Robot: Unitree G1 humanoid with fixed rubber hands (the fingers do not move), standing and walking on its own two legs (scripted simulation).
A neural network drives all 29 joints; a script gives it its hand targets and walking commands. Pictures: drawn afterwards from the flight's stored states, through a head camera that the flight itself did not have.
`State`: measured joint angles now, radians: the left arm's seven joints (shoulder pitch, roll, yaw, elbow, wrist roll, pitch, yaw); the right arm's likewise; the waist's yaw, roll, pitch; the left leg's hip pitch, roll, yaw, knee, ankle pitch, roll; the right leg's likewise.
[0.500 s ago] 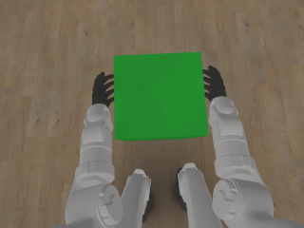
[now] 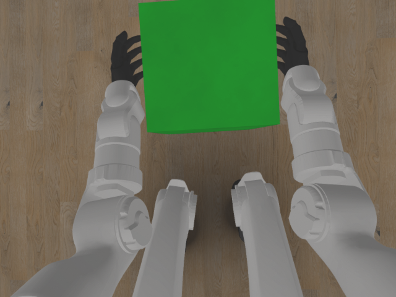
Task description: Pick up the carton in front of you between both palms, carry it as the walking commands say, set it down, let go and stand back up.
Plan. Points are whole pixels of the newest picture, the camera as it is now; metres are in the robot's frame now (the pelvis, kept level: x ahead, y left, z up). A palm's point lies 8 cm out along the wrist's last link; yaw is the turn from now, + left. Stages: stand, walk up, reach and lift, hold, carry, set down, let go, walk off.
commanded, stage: set down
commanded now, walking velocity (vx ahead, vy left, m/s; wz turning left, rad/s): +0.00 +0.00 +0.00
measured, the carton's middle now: (207, 82) +0.50 -0.02 -0.18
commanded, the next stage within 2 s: none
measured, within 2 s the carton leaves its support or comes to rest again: rests again in 1.02 s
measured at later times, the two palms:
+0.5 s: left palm (149, 88) +0.52 +0.12 -0.25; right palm (277, 74) +0.52 -0.18 -0.25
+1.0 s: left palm (151, 94) +0.51 +0.12 -0.27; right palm (273, 82) +0.51 -0.18 -0.28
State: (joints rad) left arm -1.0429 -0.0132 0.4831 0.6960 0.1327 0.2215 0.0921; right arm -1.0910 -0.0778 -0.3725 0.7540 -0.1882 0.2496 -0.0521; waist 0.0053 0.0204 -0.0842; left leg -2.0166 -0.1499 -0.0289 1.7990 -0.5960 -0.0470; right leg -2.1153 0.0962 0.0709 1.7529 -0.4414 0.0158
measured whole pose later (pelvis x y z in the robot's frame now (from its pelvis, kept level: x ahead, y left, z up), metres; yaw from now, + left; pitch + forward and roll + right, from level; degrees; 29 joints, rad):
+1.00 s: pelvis -0.01 +0.01 -0.11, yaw +2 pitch +36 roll +1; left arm -1.34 0.12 0.33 0.95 0.03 0.17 0.16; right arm -1.37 -0.27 -0.32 1.02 -0.07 0.19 -0.03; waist -0.04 0.04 0.31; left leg -2.19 -0.19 0.00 2.23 -0.67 -0.05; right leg -2.27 0.04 0.03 2.17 -0.53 0.02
